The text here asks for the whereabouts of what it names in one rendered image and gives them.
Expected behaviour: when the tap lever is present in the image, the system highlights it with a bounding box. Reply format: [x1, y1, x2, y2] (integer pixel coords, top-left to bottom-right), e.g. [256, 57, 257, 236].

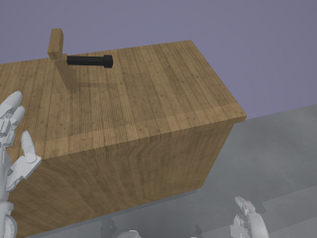
[66, 55, 114, 68]

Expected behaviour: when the robot left hand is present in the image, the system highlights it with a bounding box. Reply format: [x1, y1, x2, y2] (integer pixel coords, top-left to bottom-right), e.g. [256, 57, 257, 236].
[0, 90, 42, 202]

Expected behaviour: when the robot left forearm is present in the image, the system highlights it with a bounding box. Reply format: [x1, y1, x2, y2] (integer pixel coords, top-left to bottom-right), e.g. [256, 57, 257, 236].
[0, 201, 18, 238]

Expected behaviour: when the counter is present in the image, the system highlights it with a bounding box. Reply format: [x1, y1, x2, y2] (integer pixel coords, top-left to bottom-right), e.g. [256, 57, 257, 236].
[0, 28, 248, 238]

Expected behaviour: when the robot right hand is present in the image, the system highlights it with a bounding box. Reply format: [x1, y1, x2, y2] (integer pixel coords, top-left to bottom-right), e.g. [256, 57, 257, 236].
[230, 196, 269, 238]

